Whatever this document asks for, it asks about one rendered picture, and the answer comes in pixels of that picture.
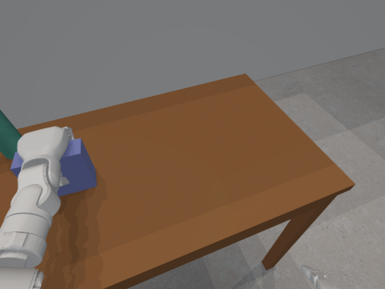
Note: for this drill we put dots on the robot left hand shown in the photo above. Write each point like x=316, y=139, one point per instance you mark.
x=52, y=141

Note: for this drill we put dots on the table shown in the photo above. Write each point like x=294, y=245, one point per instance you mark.
x=181, y=175

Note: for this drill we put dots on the robot right hand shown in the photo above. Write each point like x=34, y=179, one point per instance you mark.
x=317, y=278

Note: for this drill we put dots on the left robot upper arm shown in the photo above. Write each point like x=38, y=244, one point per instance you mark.
x=20, y=278

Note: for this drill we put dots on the sponge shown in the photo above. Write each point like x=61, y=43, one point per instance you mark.
x=76, y=166

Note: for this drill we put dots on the robot left forearm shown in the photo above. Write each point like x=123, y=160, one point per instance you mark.
x=26, y=225

